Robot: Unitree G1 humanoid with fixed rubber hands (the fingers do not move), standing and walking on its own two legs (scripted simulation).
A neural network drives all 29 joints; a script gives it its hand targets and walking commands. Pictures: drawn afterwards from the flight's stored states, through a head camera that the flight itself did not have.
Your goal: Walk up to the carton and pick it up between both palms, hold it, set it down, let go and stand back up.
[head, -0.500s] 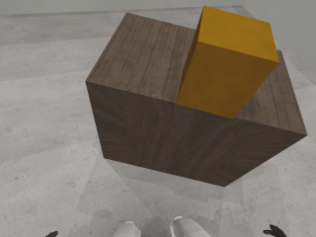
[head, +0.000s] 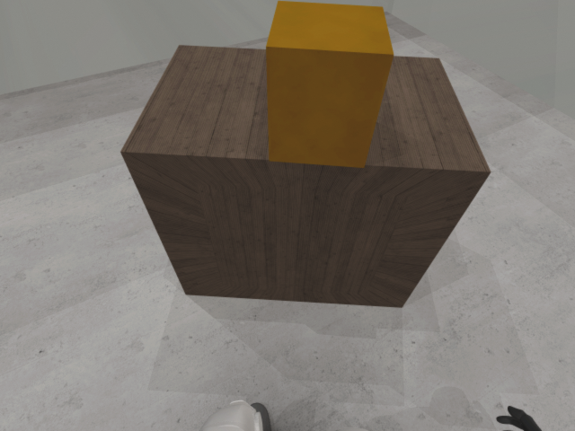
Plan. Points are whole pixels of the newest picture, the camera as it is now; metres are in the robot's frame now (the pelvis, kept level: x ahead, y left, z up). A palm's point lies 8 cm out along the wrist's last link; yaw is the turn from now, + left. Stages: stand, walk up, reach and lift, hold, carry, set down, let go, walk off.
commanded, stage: walk up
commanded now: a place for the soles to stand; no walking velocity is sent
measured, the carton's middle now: (322, 87) +0.74 -0.04 +0.08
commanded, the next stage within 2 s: none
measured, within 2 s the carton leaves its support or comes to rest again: neither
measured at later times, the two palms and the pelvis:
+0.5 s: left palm out of the picture +0.02 +0.31 -0.12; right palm out of the picture +0.06 -0.33 -0.07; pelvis +0.01 +0.00 +0.01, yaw -2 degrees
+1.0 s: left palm (136, 400) +0.18 +0.24 -0.10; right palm out of the picture +0.13 -0.37 -0.11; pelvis +0.11 -0.06 +0.00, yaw -5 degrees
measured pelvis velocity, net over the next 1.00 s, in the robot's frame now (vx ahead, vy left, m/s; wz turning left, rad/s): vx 0.11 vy -0.06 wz -0.08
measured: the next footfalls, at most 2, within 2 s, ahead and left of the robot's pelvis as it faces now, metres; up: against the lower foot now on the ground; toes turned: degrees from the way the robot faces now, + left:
right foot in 0.04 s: +0.00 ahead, -0.13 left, +0.00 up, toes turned +4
left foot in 0.42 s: +0.07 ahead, +0.09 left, +0.00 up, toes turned +2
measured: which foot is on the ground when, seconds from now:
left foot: down 0.00-0.02, up 0.04-0.40, down 0.42-0.92, up 0.94-1.00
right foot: up 0.00-0.02, down 0.04-0.44, up 0.46-0.88, down 0.90-1.00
